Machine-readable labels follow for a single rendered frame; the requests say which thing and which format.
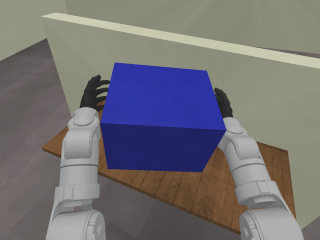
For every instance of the carton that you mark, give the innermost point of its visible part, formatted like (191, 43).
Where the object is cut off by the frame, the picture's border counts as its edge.
(159, 118)

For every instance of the robot right upper arm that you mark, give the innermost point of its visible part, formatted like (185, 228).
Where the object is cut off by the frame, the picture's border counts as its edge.
(274, 223)

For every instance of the robot right hand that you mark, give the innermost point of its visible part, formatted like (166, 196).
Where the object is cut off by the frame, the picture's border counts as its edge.
(223, 103)

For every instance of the robot left upper arm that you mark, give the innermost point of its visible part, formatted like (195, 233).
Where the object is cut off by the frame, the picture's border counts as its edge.
(78, 225)

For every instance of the robot left hand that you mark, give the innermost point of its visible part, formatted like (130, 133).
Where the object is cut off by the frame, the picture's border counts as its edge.
(89, 98)

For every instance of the table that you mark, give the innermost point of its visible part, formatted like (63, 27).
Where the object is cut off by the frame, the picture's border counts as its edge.
(209, 195)

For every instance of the left robot forearm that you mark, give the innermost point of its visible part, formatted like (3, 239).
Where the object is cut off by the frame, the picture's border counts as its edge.
(78, 182)

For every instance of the right robot forearm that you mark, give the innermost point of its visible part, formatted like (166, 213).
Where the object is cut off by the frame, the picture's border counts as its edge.
(254, 187)

